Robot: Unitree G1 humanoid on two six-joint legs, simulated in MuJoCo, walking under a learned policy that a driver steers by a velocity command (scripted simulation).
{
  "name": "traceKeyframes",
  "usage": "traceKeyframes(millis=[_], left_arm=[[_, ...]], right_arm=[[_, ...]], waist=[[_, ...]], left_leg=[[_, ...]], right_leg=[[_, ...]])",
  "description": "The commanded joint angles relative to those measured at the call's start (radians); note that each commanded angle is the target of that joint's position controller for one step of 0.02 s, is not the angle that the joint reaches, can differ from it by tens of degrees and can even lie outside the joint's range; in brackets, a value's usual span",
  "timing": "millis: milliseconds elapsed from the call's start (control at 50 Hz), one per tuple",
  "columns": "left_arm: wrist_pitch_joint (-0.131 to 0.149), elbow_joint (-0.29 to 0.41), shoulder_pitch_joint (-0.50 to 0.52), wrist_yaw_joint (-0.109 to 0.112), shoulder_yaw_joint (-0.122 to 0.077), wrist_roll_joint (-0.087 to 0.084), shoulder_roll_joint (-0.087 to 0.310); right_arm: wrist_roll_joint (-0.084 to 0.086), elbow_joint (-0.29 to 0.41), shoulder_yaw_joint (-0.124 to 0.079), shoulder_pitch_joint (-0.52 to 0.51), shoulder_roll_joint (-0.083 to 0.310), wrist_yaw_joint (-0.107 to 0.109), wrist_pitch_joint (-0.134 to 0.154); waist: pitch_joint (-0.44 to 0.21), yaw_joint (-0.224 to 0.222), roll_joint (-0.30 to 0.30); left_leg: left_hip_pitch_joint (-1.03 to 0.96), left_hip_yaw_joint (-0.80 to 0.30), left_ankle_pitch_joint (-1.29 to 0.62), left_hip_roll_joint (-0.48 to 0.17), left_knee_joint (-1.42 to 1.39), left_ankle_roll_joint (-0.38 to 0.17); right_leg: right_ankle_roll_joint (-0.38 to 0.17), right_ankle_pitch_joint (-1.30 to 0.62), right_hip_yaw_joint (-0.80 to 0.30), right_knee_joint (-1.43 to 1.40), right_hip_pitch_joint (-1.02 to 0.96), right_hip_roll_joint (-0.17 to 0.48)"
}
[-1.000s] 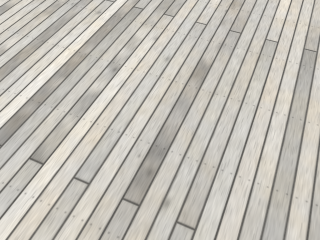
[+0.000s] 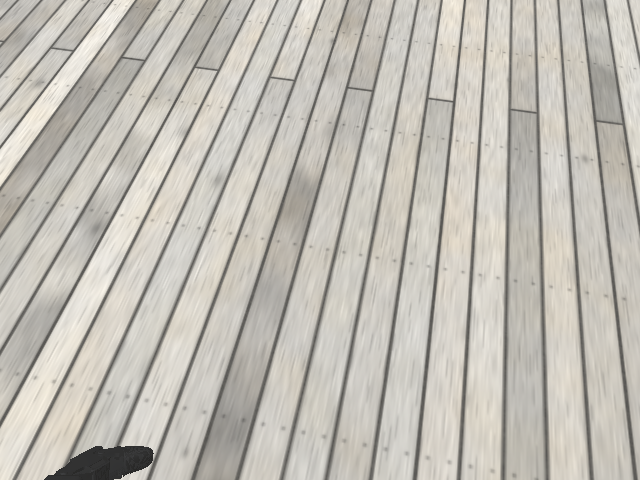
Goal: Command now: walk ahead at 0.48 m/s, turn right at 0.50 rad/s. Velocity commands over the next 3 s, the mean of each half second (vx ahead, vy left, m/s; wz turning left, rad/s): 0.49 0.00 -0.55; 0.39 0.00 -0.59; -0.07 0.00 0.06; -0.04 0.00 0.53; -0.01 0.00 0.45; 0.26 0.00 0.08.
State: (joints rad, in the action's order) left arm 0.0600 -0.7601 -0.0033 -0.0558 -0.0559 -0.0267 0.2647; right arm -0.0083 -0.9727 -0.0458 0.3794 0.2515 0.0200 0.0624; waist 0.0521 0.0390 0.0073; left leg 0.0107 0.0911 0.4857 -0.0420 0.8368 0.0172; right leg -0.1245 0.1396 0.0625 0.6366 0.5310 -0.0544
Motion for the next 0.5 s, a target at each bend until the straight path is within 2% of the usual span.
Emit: traceKeyframes(millis=[20,40,60,80,100,140,160,200,260,320,380,400,420,440,460,480,500], left_arm=[[0.001,-0.024,-0.337,0.024,-0.062,0.013,0.195],[0.012,-0.007,-0.264,0.024,-0.053,0.012,0.166],[0.019,0.012,-0.194,0.022,-0.045,0.016,0.141],[0.024,0.029,-0.152,0.023,-0.038,0.028,0.122],[0.024,0.039,-0.136,0.024,-0.037,0.030,0.117],[0.026,0.038,-0.155,0.033,-0.039,0.019,0.127],[0.026,0.036,-0.175,0.041,-0.043,0.018,0.142],[0.023,0.031,-0.219,0.054,-0.051,0.016,0.167],[0.012,0.021,-0.276,0.065,-0.054,0.006,0.175],[0.002,0.004,-0.331,0.068,-0.054,-0.003,0.171],[-0.010,0.004,-0.352,0.075,-0.054,0.002,0.165],[-0.014,0.008,-0.347,0.076,-0.055,0.005,0.167],[-0.017,0.015,-0.337,0.076,-0.050,0.007,0.151],[-0.013,0.027,-0.331,0.071,-0.032,0.014,0.105],[-0.005,0.049,-0.400,0.067,-0.014,0.006,0.045],[0.002,0.072,-0.463,0.067,-0.005,-0.010,0.058],[0.000,0.059,-0.417,0.069,-0.028,-0.018,0.161]], right_arm=[[0.051,0.157,-0.020,-0.090,0.156,-0.027,0.093],[0.051,0.175,-0.018,-0.134,0.159,-0.021,0.106],[0.031,0.169,-0.024,-0.142,0.154,-0.010,0.104],[0.015,0.166,-0.032,-0.119,0.158,-0.003,0.091],[0.007,0.170,-0.035,-0.104,0.150,-0.001,0.076],[-0.008,0.187,-0.033,-0.115,0.124,0.002,0.053],[-0.013,0.205,-0.031,-0.151,0.117,0.005,0.046],[-0.015,0.240,-0.025,-0.246,0.105,0.008,0.043],[-0.007,0.275,-0.012,-0.362,0.079,-0.003,0.053],[0.012,0.304,-0.014,-0.429,0.100,-0.017,0.061],[0.017,0.318,-0.025,-0.435,0.140,-0.032,0.077],[0.019,0.313,-0.030,-0.404,0.152,-0.033,0.082],[0.018,0.292,-0.039,-0.326,0.167,-0.030,0.087],[0.003,0.274,-0.055,-0.204,0.205,-0.023,0.093],[-0.018,0.261,-0.075,-0.060,0.287,-0.013,0.090],[0.003,0.224,-0.082,0.010,0.284,-0.021,0.071],[0.014,0.248,-0.057,-0.042,0.191,-0.022,0.063]], waist=[[-0.281,-0.171,0.126],[-0.184,-0.129,0.034],[-0.117,-0.079,-0.030],[-0.099,-0.036,-0.015],[-0.089,-0.014,0.004],[-0.069,-0.003,0.021],[-0.055,-0.010,0.025],[-0.031,-0.043,0.030],[-0.033,-0.093,0.051],[-0.041,-0.119,0.063],[-0.054,-0.104,0.084],[-0.061,-0.083,0.105],[-0.088,-0.040,0.114],[-0.186,0.020,0.087],[-0.344,0.040,-0.092],[-0.421,0.023,-0.348],[-0.290,0.040,-0.211]], left_leg=[[0.807,-0.211,-0.018,0.035,0.614,-0.036],[0.776,-0.201,-0.112,-0.015,0.530,-0.052],[0.711,-0.193,-0.155,-0.047,0.438,-0.046],[0.627,-0.201,-0.183,-0.076,0.379,-0.039],[0.583,-0.200,-0.189,-0.085,0.338,-0.029],[0.558,-0.174,-0.218,-0.086,0.245,0.005],[0.568,-0.163,-0.265,-0.081,0.183,0.022],[0.584,-0.156,-0.408,-0.061,0.021,0.042],[0.506,-0.146,-0.584,-0.006,-0.212,0.047],[0.482,-0.167,-0.598,0.020,-0.299,0.045],[0.459,-0.190,-0.479,0.033,-0.366,0.019],[0.415,-0.184,-0.429,0.036,-0.378,0.002],[0.307,-0.166,-0.421,0.037,-0.419,-0.025],[0.094,-0.218,-0.404,-0.037,-0.404,-0.077],[-0.276,-0.501,-0.306,-0.256,-0.402,-0.194],[-0.416,-0.866,-0.057,-0.400,-0.498,-0.287],[-0.318,-0.809,0.075,-0.372,-0.532,-0.249]], right_leg=[[-0.249,0.304,-0.804,-0.378,-0.877,0.359],[-0.212,0.205,-0.663,-0.387,-0.706,0.315],[-0.187,0.087,-0.560,-0.401,-0.542,0.271],[-0.174,0.011,-0.487,-0.420,-0.430,0.234],[-0.174,-0.016,-0.461,-0.436,-0.362,0.214],[-0.181,-0.073,-0.399,-0.457,-0.263,0.194],[-0.180,-0.080,-0.374,-0.464,-0.230,0.182],[-0.154,-0.064,-0.345,-0.463,-0.205,0.153],[-0.105,-0.028,-0.318,-0.432,-0.193,0.117],[-0.093,0.023,-0.382,-0.380,-0.263,0.144],[-0.081,0.014,-0.477,-0.276,-0.376,0.179],[-0.073,-0.015,-0.499,-0.240,-0.390,0.184],[-0.053,-0.050,-0.495,-0.181,-0.380,0.160],[-0.020,-0.064,-0.445,-0.011,-0.318,0.108],[0.052,0.117,-0.310,0.309,-0.054,-0.012],[0.082,0.461,-0.236,0.549,0.188,-0.035],[0.092,0.400,-0.255,0.648,0.275,0.037]])
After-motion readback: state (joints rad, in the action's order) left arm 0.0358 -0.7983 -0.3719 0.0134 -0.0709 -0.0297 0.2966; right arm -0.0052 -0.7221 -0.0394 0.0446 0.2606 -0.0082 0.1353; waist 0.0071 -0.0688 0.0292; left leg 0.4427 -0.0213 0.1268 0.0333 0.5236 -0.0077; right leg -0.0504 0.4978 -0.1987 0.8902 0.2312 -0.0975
